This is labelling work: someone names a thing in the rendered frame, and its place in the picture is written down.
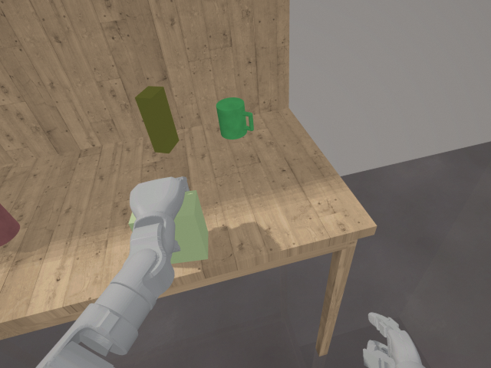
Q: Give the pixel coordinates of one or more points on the left robot forearm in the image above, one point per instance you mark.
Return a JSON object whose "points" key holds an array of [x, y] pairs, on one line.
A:
{"points": [[112, 322]]}

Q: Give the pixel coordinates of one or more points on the robot left upper arm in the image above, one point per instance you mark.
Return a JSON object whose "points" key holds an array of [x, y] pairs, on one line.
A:
{"points": [[75, 356]]}

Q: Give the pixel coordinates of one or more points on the right robot hand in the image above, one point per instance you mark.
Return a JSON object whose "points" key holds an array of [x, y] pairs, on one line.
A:
{"points": [[399, 347]]}

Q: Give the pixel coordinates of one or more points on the left robot hand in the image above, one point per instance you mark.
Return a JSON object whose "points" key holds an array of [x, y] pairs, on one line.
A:
{"points": [[164, 195]]}

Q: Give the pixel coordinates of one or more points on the sponge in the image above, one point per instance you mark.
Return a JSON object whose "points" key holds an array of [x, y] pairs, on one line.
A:
{"points": [[190, 230]]}

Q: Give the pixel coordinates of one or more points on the table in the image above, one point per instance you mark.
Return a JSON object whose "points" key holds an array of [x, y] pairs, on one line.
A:
{"points": [[73, 145]]}

